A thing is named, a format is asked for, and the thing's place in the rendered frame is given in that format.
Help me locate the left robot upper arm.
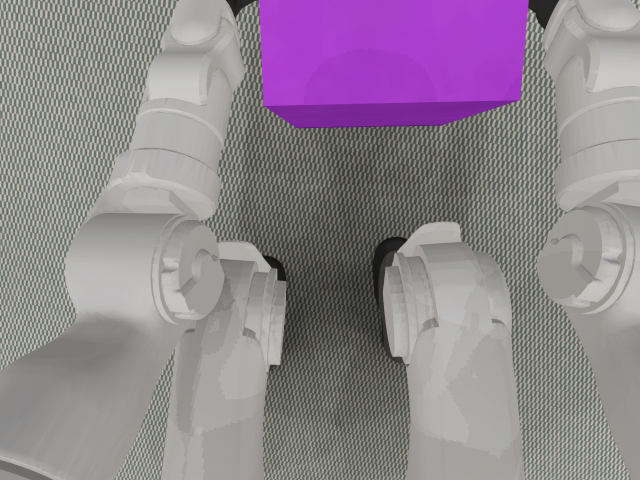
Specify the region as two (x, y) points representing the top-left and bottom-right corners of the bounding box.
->
(0, 213), (225, 480)

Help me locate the left robot forearm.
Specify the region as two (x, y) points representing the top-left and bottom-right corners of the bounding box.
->
(65, 0), (245, 293)

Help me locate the robot right shin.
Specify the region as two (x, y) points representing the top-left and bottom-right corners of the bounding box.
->
(392, 221), (512, 357)

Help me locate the carton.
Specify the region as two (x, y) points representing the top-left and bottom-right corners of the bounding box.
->
(259, 0), (529, 128)

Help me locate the left robot thigh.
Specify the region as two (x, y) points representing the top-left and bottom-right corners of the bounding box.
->
(161, 259), (286, 480)

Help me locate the right robot upper arm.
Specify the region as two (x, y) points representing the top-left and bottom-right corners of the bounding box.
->
(537, 201), (640, 480)

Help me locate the right robot forearm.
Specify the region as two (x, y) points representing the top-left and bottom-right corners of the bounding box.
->
(542, 0), (640, 212)

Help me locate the robot right hand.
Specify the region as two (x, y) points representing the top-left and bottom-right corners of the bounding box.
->
(528, 0), (559, 29)

